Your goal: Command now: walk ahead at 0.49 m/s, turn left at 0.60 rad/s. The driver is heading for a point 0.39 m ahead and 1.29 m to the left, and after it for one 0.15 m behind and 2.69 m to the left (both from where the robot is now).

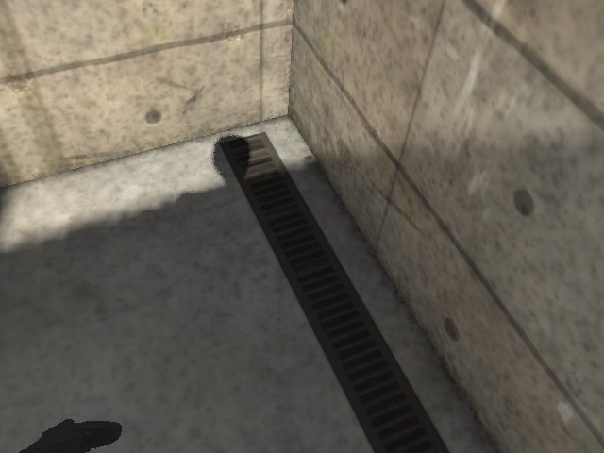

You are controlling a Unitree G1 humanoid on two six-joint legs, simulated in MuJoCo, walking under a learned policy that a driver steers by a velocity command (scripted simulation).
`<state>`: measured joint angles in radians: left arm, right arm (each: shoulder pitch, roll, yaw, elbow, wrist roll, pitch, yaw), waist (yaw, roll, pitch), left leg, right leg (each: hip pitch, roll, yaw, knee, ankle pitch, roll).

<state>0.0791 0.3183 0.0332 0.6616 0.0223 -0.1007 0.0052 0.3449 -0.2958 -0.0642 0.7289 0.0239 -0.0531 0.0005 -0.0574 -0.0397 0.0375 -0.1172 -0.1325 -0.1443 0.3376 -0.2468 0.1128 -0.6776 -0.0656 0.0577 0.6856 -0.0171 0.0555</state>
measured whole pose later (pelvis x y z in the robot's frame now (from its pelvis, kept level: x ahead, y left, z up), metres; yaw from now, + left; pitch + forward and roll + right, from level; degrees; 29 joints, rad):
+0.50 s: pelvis +0.29 +0.03 +0.00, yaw +19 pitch +1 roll -2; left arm 0.35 0.33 0.08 0.80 0.00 -0.10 0.00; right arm 0.14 -0.33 -0.05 0.63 0.01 -0.02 0.03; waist 0.09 0.04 0.06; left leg -0.68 0.09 -0.04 0.83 -0.09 -0.01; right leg -0.01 -0.02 -0.15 0.25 -0.25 0.02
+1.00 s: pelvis +0.46 +0.16 +0.00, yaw +36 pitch +2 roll -1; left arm 0.08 0.32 0.03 0.70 0.02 -0.03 0.02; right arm 0.22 -0.31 -0.07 0.66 0.01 0.04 -0.03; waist -0.03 -0.04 0.06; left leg -0.30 -0.13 -0.15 0.44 -0.15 0.08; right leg -0.59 -0.02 0.11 0.87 -0.26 0.10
